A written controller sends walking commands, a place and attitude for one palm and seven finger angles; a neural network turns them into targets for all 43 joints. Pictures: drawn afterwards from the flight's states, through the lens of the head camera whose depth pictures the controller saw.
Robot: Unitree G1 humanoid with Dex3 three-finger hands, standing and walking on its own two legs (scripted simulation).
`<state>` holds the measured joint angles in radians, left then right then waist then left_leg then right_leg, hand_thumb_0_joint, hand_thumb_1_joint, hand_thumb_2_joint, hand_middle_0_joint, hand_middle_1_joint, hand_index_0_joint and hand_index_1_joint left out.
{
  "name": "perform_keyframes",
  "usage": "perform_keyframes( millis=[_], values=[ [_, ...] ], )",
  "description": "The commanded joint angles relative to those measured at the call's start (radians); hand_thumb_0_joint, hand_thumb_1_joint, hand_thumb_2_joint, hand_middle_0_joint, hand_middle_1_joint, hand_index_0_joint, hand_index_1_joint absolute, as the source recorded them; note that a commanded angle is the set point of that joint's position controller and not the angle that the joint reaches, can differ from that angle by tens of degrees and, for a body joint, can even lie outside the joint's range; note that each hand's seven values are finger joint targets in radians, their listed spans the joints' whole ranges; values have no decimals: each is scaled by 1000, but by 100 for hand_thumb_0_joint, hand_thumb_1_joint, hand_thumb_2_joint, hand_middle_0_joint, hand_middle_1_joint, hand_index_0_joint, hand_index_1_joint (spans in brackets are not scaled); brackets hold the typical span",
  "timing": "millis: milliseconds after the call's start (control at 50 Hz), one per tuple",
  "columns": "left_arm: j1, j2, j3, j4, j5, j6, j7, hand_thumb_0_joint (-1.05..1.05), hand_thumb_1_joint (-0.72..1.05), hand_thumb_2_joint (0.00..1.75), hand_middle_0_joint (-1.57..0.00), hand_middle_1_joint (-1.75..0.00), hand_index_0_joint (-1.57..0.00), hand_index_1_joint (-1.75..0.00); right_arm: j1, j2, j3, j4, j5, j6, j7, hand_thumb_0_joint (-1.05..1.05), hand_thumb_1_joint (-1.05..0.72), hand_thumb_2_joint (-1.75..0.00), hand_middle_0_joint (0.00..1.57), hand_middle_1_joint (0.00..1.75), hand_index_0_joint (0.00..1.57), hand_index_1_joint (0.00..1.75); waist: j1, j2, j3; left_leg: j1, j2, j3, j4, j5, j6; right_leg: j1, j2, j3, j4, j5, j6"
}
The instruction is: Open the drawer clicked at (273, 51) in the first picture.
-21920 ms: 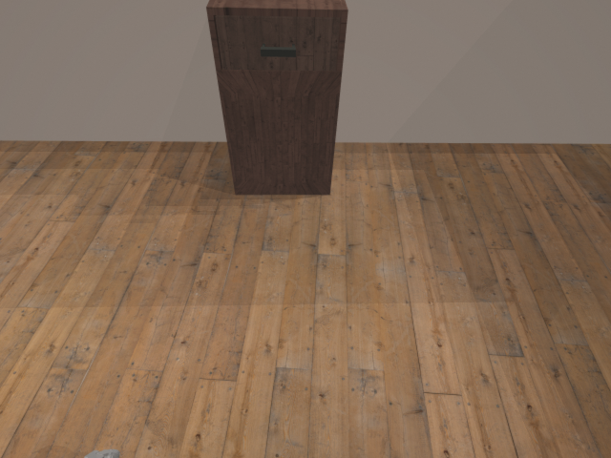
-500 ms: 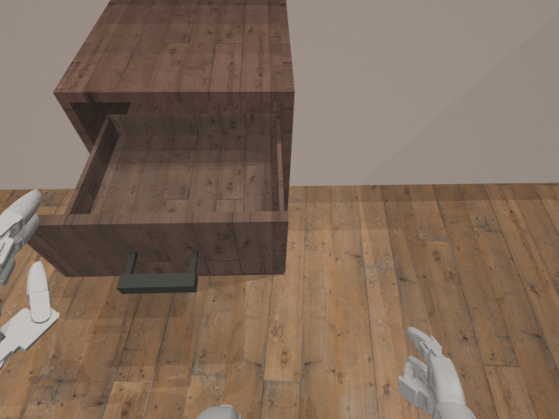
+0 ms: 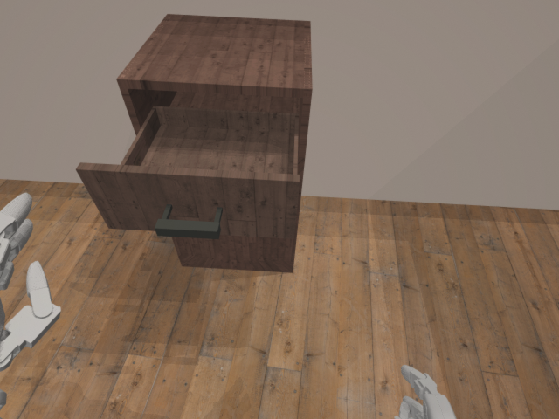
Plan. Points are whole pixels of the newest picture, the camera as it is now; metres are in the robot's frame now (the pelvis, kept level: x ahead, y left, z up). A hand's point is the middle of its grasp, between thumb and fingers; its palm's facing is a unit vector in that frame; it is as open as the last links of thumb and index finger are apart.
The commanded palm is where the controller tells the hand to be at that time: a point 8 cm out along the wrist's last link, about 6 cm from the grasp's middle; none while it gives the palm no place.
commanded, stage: stop stepping back and stand still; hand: left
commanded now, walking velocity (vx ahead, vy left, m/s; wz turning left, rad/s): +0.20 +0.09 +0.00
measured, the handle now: (191, 220) +0.48 +0.21 -0.05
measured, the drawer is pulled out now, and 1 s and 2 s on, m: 0.30 0.30 0.30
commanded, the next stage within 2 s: let the arm hang, fingers relaxed in 0.42 s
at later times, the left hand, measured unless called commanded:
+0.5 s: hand (36, 348) +0.15 +0.24 +0.15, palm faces +0.36 -0.82 -0.44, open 7.5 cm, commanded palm none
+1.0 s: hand out of the picture -0.06 +0.19 -0.17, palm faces +0.06 -0.97 -0.22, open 7.1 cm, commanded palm none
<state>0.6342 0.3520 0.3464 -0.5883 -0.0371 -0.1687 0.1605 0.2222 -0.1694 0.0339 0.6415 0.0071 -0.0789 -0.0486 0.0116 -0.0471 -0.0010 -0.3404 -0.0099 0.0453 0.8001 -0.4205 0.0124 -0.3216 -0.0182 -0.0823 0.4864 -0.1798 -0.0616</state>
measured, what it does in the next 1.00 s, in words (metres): steps on the spot: left foot, then right foot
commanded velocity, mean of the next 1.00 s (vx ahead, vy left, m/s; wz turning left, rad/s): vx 0.04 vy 0.01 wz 0.00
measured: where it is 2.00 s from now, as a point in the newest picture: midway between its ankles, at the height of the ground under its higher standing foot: outside the picture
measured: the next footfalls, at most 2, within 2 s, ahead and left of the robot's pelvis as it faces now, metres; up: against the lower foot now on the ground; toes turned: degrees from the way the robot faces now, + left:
left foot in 0.08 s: +0.02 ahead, +0.12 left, +0.00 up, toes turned +4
right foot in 0.22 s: +0.05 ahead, -0.08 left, +0.00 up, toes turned -2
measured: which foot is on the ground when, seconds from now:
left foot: up 0.00-0.06, down 0.08-1.00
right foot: down 0.00-0.10, up 0.12-0.20, down 0.22-1.00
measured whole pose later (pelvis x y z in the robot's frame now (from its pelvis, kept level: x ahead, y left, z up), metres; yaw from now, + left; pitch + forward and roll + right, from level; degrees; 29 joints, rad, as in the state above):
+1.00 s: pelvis -0.03 +0.01 +0.00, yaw +1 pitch -2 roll +0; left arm 0.33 0.19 0.01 1.08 0.01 0.02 0.03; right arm 0.32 -0.19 0.00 1.06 -0.01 0.03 -0.02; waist 0.01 -0.01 0.10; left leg -0.17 0.01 0.05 0.44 -0.23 0.01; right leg -0.21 0.02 -0.08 0.40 -0.16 -0.05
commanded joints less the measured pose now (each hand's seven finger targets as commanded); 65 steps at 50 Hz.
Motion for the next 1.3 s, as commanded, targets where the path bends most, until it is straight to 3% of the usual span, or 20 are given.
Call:
perform_keyframes(
  millis=[0, 60, 100, 180, 220, 260, 320, 360, 400, 440, 480, 500, 520, 600, 640, 700, 760, 800, 920, 1280],
  values=[
    [-26, 159, 87, -168, 27, -50, 25, 0, 90, 90, -20, -30, -20, -30, -92, -136, -53, -168, -11, -84, -31, 0, -90, -90, 20, 30, 20, 30, -38, -37, -33, 159, 3, 33, -386, -8, 47, -53, -188, 229, -275, -449, -7],
    [-35, 192, 105, -265, 24, -87, 27, 0, 90, 90, -20, -30, -20, -30, -96, -186, -86, -207, -11, -106, -24, 0, -90, -90, 20, 30, 20, 30, -17, 244, -46, 142, 202, -200, -577, 117, 109, 54, -5, 84, 85, -176, 48],
    [27, 190, 128, -207, 24, -74, 20, 0, 90, 90, -20, -30, -20, -30, -111, -146, -72, -192, 1, -97, -14, 0, -90, -90, 20, 30, 20, 30, -20, 300, -28, -60, 259, -242, -636, -183, 135, 98, 0, 29, 254, -250, 71],
    [-29, 191, 132, -181, 26, -90, 20, 0, 90, 90, -20, -30, -20, -30, -107, -170, -77, -176, 1, -103, -22, 0, -90, -90, 20, 30, 20, 30, -23, 148, 89, -169, 190, -171, -480, -49, 108, 195, -12, 42, 6, -154, 63],
    [-47, 202, 150, -133, 15, -109, 9, 0, 90, 90, -20, -30, -20, -30, -90, -170, -86, -161, 5, -101, -19, 0, -90, -90, 20, 30, 20, 30, -39, 1, 65, -131, 88, -93, -326, -39, 62, 169, -99, 230, -169, -190, 13],
    [-41, 192, 136, -127, 8, -112, 2, 0, 90, 90, -20, -30, -20, -30, -60, -162, -104, -158, 15, -88, -12, 0, -90, -90, 20, 30, 20, 30, -35, -119, 25, -62, 1, -6, -69, -57, 27, 59, -264, 505, -366, -498, -53],
    [-57, 166, 108, -154, 11, -116, 3, 0, 90, 90, -20, -30, -20, -30, -61, -140, -84, -149, 5, -84, 0, 0, -90, -90, 20, 30, 20, 30, -48, -76, -19, 28, 35, -31, -172, 15, 32, 73, -271, 362, -287, -238, -83],
    [-17, 177, 112, -175, 17, -113, 13, 0, 90, 90, -20, -30, -20, -30, -70, -139, -71, -153, 0, -93, -12, 0, -90, -90, 20, 30, 20, 30, -43, 7, -17, 165, 43, -28, -412, 111, 38, 26, -174, 231, -201, -221, -24],
    [-26, 166, 91, -230, 16, -123, 15, 0, 90, 90, -20, -30, -20, -30, -93, -168, -75, -179, -9, -101, -18, 0, -90, -90, 20, 30, 20, 30, -24, 187, 11, 111, 167, -190, -532, 91, 78, 45, -48, 141, -52, -180, 37],
    [-8, 173, 114, -177, 22, -105, 14, 0, 90, 90, -20, -30, -20, -30, -102, -148, -66, -181, 8, -96, -16, 0, -90, -90, 20, 30, 20, 30, -20, 176, 13, -58, 210, -216, -586, -125, 86, 144, -27, 101, 20, -197, 59],
    [-49, 185, 124, -210, 25, -107, 19, 0, 90, 90, -20, -30, -20, -30, -108, -143, -62, -183, 4, -102, -21, 0, -90, -90, 20, 30, 20, 30, -22, 159, 33, -73, 194, -195, -556, -28, 81, 168, -28, 105, 1, -87, 57],
    [-175, -4, -238, 644, 113, 86, -117, 0, 90, 90, -20, -30, -20, -30, -91, -277, -126, 81, -22, -109, 66, 0, -90, -90, 20, 30, 20, 30, -58, 114, 79, -84, 146, -176, -347, 278, 62, 1, -65, 70, 126, 96, 45],
    [-138, -49, -228, 689, 84, 158, -139, 0, 90, 90, -20, -30, -20, -30, -9, -172, -100, 68, -8, -45, 62, 0, -90, -90, 20, 30, 20, 30, -39, 94, -26, -25, 138, -128, -346, 364, 46, 43, -66, 93, 91, 75, 43],
    [-262, -30, -260, 901, 79, 169, -140, 0, 90, 90, -20, -30, -20, -30, 35, -144, -73, 76, -20, 25, 49, 0, -90, -90, 20, 30, 20, 30, -29, -198, -81, 64, 58, -93, -231, 348, 26, 98, -137, 166, -15, 227, -20],
    [-325, -24, -272, 1038, 73, 179, -135, 0, 90, 90, -20, -30, -20, -30, 24, -139, -67, 108, -24, 57, 46, 0, -90, -90, 20, 30, 20, 30, -31, -137, -18, 108, 48, -89, -270, 326, 22, 60, -139, 177, -50, 176, -33],
    [-353, -34, -292, 1236, 63, 186, -129, 0, 90, 90, -20, -30, -20, -30, -5, -123, -45, 172, -29, 64, 38, 0, -90, -90, 20, 30, 20, 30, -4, 126, 51, 66, 112, -147, -405, 415, 41, 116, -57, 145, -37, 105, 9],
    [-336, -31, -307, 1396, 57, 178, -129, 0, 90, 90, -20, -30, -20, -30, 13, -119, -38, 234, -18, 69, 31, 0, -90, -90, 20, 30, 20, 30, 1, 121, 47, 83, 108, -130, -442, 281, 35, 162, -58, 155, -107, 52, 6],
    [-312, -80, -294, 1460, 60, 173, -127, 0, 90, 90, -20, -30, -20, -30, 44, -84, -46, 271, -26, 72, 26, 0, -90, -90, 20, 30, 20, 30, -1, 213, 24, 97, 103, -111, -466, 175, 34, 166, -62, 155, -139, -5, 3],
    [-303, -79, -321, 1601, 52, 163, -131, 0, 90, 90, -20, -30, -20, -30, 129, -76, -41, 359, -16, 77, 21, 0, -90, -90, 20, 30, 20, 30, -13, 83, 31, 141, 105, -96, -462, 187, 35, 157, -80, 159, -185, -7, -3],
    [-247, -139, -331, 1715, 48, 166, -112, 0, 90, 90, -20, -30, -20, -30, 236, -2, -36, 478, -16, 79, 9, 0, -90, -90, 20, 30, 20, 30, -15, 57, 138, 119, 113, -92, -494, 151, 42, 82, -63, 154, -174, -71, -3]
  ],
)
